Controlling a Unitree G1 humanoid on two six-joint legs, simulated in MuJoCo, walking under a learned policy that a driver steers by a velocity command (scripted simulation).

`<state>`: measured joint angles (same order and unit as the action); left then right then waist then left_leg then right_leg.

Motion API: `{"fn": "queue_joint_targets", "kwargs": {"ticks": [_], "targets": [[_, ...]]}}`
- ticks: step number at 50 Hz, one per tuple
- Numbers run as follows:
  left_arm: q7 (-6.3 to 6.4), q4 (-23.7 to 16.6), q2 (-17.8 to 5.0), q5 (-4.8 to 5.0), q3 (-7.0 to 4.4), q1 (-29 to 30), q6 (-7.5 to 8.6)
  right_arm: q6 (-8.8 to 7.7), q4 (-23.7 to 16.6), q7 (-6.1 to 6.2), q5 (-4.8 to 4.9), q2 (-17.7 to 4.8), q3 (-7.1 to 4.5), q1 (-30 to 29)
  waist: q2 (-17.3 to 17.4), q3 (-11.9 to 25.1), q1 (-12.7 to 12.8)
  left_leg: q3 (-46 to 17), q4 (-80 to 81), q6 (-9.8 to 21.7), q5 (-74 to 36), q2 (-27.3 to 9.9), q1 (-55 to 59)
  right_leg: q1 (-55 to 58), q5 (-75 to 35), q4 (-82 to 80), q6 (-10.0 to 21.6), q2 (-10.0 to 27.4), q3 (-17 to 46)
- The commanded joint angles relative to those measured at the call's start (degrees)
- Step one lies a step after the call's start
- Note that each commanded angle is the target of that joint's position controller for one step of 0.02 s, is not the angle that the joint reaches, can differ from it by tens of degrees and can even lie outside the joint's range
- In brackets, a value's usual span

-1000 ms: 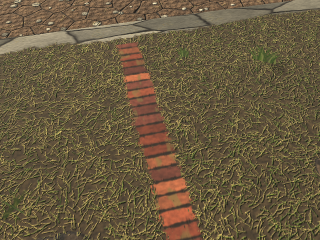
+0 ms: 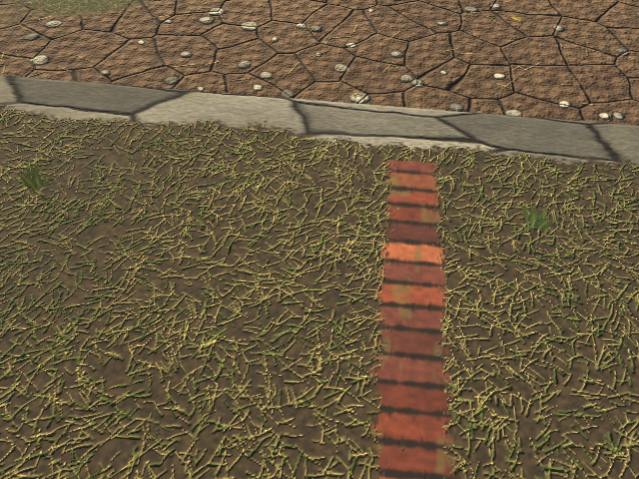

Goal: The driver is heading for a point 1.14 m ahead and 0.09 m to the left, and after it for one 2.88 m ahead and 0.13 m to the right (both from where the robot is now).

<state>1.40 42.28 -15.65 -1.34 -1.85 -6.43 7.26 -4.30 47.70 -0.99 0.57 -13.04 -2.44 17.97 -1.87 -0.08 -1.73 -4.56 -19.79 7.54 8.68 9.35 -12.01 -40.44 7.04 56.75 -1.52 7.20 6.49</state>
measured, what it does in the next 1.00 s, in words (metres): walks ahead, turning left: right foot, then left foot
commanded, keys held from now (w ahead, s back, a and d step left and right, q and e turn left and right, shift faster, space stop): w+q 0.48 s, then w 0.06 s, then no key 0.46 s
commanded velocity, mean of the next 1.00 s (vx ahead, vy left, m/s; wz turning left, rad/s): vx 0.37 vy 0.00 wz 0.41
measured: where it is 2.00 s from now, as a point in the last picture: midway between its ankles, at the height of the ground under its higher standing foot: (237, 363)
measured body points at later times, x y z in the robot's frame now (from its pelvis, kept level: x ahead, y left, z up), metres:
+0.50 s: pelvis +0.26 -0.04 +0.00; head +0.29 -0.04 +0.45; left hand +0.23 +0.24 -0.11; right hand +0.50 -0.25 -0.10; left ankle +0.30 +0.14 -0.66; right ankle +0.27 -0.15 -0.74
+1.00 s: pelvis +0.41 +0.06 -0.01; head +0.43 +0.08 +0.44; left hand +0.41 +0.35 -0.13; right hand +0.64 -0.11 -0.11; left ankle +0.44 +0.18 -0.74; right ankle +0.50 -0.07 -0.72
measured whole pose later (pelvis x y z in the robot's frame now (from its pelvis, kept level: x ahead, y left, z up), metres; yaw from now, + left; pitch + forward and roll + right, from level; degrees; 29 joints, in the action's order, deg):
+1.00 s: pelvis +0.41 +0.06 -0.01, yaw +23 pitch +2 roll +1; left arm 1.9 47.1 -15.4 -0.3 -1.5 -10.5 0.2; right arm -1.9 42.8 -0.8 -1.5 -12.9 -2.0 9.2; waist -2.1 -0.9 -0.4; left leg 1.5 -25.7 3.6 6.6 3.2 -20.9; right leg -26.4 20.2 45.3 -3.3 4.7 1.8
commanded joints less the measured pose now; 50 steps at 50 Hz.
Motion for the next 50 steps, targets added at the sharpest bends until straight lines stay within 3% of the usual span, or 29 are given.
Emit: {"fn": "queue_joint_targets", "kwargs": {"ticks": [1,4,7,9,10,11,12,13,14,15,16,17,18,21,25,27,30,33,35,36,37,38,39,40,41,42,45,47,50], "targets": [[0.58,-4.13,-1.92,0.08,-0.35,2.38,-0.28,-0.6,-4.42,1.3,0.71,-9.23,-2.33,0.03,4.77,-0.59,-0.14,-10.76,6.84,7.21,-7.08,-11.5,-8.19,7.22,-9.91,-13.79,-1.33,-3.81,-3.75],[-0.03,-6.24,-2.54,1.23,-0.37,7.68,0.09,-0.11,-4.33,1.45,1.08,-9.75,-2.54,2.56,6.47,0.44,-2.61,-14.26,4.56,5.88,-2.86,-12.61,-3.15,8.54,-11.32,-23.03,-1.54,-6.11,-3.31],[-1.23,-7.77,-4.67,1.58,-1.02,9.65,1.19,0.52,-4.4,1.76,1.23,-9.36,-2.46,3.9,7.04,1.11,-2.83,-19.92,-0.48,5.49,-1.94,-15.0,3.52,9.41,-7.6,-28.34,-0.22,-7.19,-1.52],[-1.67,-7.59,-6.07,1.71,-1.75,7.23,1.9,1.04,-5.04,2.04,0.88,-9.69,-2.59,2.72,8.95,1.72,-0.89,-22.74,-3.93,4.74,-4.43,-15.72,5.11,14.22,-2.76,-30.47,1.53,-7.84,-1.71],[-1.53,-6.44,-6.81,1.63,-2.35,2.58,2.2,1.24,-5.61,2.05,0.78,-9.01,-2.34,1.46,9.52,3.27,1.73,-22.49,-7.29,3.68,-7.14,-14.19,4.34,20.87,-2.81,-33.2,3.08,-8.03,-2.7],[-1.14,-5.3,-8.96,0.96,-3.24,-4.79,2.45,1.02,-6.6,1.78,0.35,-6.85,-1.49,0.05,8.16,8.69,5.43,-19.52,-16.86,1.72,-8.82,-11.56,0.18,33.56,-2.99,-32.52,6.13,-3.48,0.38],[-0.52,-4.63,-13.53,-0.15,-4.43,-13.96,2.25,0.43,-7.98,1.46,0.6,-3.57,-0.44,2.75,-1.7,17.51,7.16,-11.41,-35.07,-2.45,0.79,-4.98,-15.0,54.93,-0.07,-32.09,12.99,8.72,15.5],[-0.84,-2.8,-13.32,0.71,-4.89,-17.88,1.26,-0.11,-9.01,1.37,1.55,-4.08,0.01,7.46,-17.87,21.98,5.79,-7.26,-48.15,-4.18,24.6,-2.78,-29.68,64.22,12.27,-37.01,18.83,18.21,36.99],[-0.78,-4.14,-8.08,1.29,-3.68,-15.05,0.75,0.11,-7.97,1.35,2.17,-9.83,-1.25,6.04,-10.11,14.63,6.17,-8.05,-54.97,-4.77,21.71,-7.44,-35.22,58.45,20.69,-38.61,16.82,17.69,35.29],[-0.63,-4.72,-5.99,1.35,-3.08,-12.79,0.11,0.64,-8.78,1.37,1.66,-11.03,-1.68,0.99,-4.01,7.67,6.66,-5.71,-57.07,-5.42,16.39,-9.41,-35.96,51.03,17.74,-39.38,14.21,15.06,26.57],[-0.75,-4.58,-5.41,1.17,-2.71,-10.1,-0.23,0.86,-9.62,1.3,0.91,-9.96,-1.67,-1.49,-0.35,2.8,5.39,-4.55,-55.22,-5.85,12.37,-11.01,-34.52,43.42,10.95,-41.33,13.01,12.13,19.78],[-0.89,-4.29,-4.47,0.95,-2.34,-8.38,-0.26,1.06,-10.04,1.17,0.54,-9.06,-1.94,-2.29,-0.76,0.56,3.93,-4.3,-52.83,-5.98,9.85,-12.73,-32.78,38.66,6.0,-42.89,12.17,9.77,14.82],[-1.13,-3.95,-4.2,0.72,-2.23,-7.4,-0.22,1.41,-10.12,0.92,0.9,-7.78,-1.88,-1.5,-2.32,-0.51,2.73,-3.27,-51.73,-6.06,8.74,-13.88,-30.31,34.94,3.3,-44.58,11.52,7.8,10.37],[-1.81,-2.33,-5.13,1.15,-2.85,-7.62,0.46,2.27,-11.31,0.73,0.94,-5.54,-1.57,-2.16,-3.38,-0.92,2.05,-1.58,-49.01,-6.94,5.21,-14.92,-30.08,32.17,-5.41,-47.27,12.68,6.48,2.14],[-1.64,0.01,-7.3,0.95,-3.61,-9.42,0.15,2.02,-12.97,0.41,0.59,-4.79,-1.26,-6.74,-1.84,-0.72,3.05,-1.58,-38.23,-7.51,-3.19,-15.39,-32.04,35.34,-13.22,-47.38,12.8,6.8,-4.14],[-1.61,1.1,-7.73,1.32,-3.52,-10.47,-0.21,1.41,-13.68,-0.24,0.47,-3.68,-0.74,-10.35,-1.58,-1.29,4.29,0.01,-29.88,-6.84,-8.03,-14.75,-29.53,35.57,-12.96,-47.41,12.12,5.96,-6.96],[-1.31,2.54,-8.98,2.1,-3.39,-11.57,-1.18,0.53,-15.39,-1.34,0.09,-2.82,-0.26,-15.93,-1.74,-2.83,5.65,4.52,-19.8,-6.34,-10.49,-12.6,-23.52,35.01,-21.91,-44.8,11.07,5.61,-10.09],[-1.17,3.87,-10.86,3.18,-3.64,-12.25,-2.05,0.14,-16.59,-1.98,-0.04,-4.76,-1.01,-16.08,-4.2,-0.71,4.2,5.68,-14.21,-4.1,-5.89,-10.32,-18.67,39.56,-30.44,-39.13,9.39,7.04,-9.76],[-0.8,4.05,-10.9,3.63,-3.52,-10.93,-2.55,-0.03,-13.51,-1.51,-0.94,-8.14,-2.8,-5.89,-3.56,5.1,-1.77,7.45,-6.45,-1.28,-11.13,-6.92,-4.27,39.22,-37.01,-26.78,6.61,4.17,-11.8],[-0.61,3.51,-8.96,2.53,-2.76,-12.51,-2.27,0.14,-12.24,-0.61,-1.4,-12.27,-4.02,-0.56,-0.18,9.5,-3.46,3.15,-7.79,0.59,-29.7,-11.24,8.32,31.49,-26.92,-15.75,3.73,0.98,-13.87],[-1.31,1.95,-3.23,-0.33,-0.59,-17.14,-1.57,0.7,-12.39,0.42,-3.05,-16.55,-4.17,3.14,14.18,17.71,-1.36,-16.39,-14.63,9.59,-60.35,-28.14,30.09,10.61,19.51,6.23,-0.15,-5.94,-13.96],[-2.15,4.6,-3.41,0.82,0.25,-23.55,-1.32,0.95,-12.67,0.23,-2.54,-14.2,-2.92,4.18,15.75,30.55,-0.89,-27.65,-12.33,17.11,-63.6,-36.43,34.54,7.6,35.98,17.69,-0.93,-6.9,-2.02],[-2.46,4.74,-8.32,2.94,-1.16,-19.68,-1.96,1.48,-12.17,-0.39,-1.65,-11.57,-2.71,2.72,10.14,27.46,-2.43,-22.66,-9.02,15.77,-51.13,-32.13,28.29,6.04,32.23,19.6,-1.04,-4.52,-0.32],[-2.08,2.98,-8.02,3.23,-1.08,-13.61,-2.68,1.49,-12.03,-0.56,-0.59,-9.51,-2.06,-2.28,7.37,18.16,-1.19,-16.45,-6.85,12.21,-41.71,-28.13,20.62,2.72,28.59,16.49,-1.09,-2.52,-2.58],[-1.26,2.85,-7.12,2.28,-1.04,-10.64,-3.57,1.38,-12.12,-0.5,-0.32,-7.2,-1.24,-6.37,3.9,12.61,0.22,-13.15,-4.36,9.59,-35.16,-25.5,12.07,3.94,25.07,12.06,-1.52,-0.95,-2.75],[-0.57,3.08,-6.67,1.79,-1.21,-11.15,-4.87,1.34,-12.16,-0.5,-0.63,-6.29,-0.81,-9.83,4.51,9.85,2.8,-9.82,-2.07,7.93,-32.05,-23.55,3.36,9.42,22.65,7.78,-1.93,0.0,-2.68],[0.55,4.43,-3.53,1.15,-0.7,-14.83,-6.69,1.05,-11.13,-0.38,-2.39,-7.63,-1.51,-12.95,7.75,8.35,5.59,-3.8,1.81,7.79,-29.48,-20.86,-8.73,21.03,17.66,-2.12,-2.85,-2.23,-5.38],[0.9,4.42,-2.85,0.87,-0.47,-13.28,-6.98,1.05,-9.94,0.14,-2.19,-7.19,-1.45,-12.56,8.19,9.19,4.75,-3.47,2.44,7.59,-22.78,-20.83,-8.6,23.13,13.96,-8.11,-2.33,-2.3,-5.03],[0.82,4.16,-3.6,0.94,-0.78,-10.16,-7.61,1.86,-8.23,0.83,-1.91,-6.86,-1.23,-12.12,9.01,7.59,3.44,-4.84,4.31,6.06,-1.48,-20.48,-10.24,26.1,9.02,-14.94,-1.07,-2.92,-5.24]]}}
Keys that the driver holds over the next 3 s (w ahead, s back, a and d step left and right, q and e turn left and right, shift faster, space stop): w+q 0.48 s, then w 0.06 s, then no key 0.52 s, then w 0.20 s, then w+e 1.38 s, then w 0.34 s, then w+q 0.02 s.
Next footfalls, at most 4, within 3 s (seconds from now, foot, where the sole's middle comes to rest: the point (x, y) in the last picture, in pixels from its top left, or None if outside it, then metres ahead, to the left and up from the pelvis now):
0.22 right None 0.31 -0.14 -0.78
0.72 left None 0.47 0.19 -0.78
1.08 right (338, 460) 0.54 -0.04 -0.78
1.36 left None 0.46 0.21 -0.78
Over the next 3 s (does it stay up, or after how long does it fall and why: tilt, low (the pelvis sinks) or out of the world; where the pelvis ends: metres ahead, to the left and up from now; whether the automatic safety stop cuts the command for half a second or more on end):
stays up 1.26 0.02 -0.01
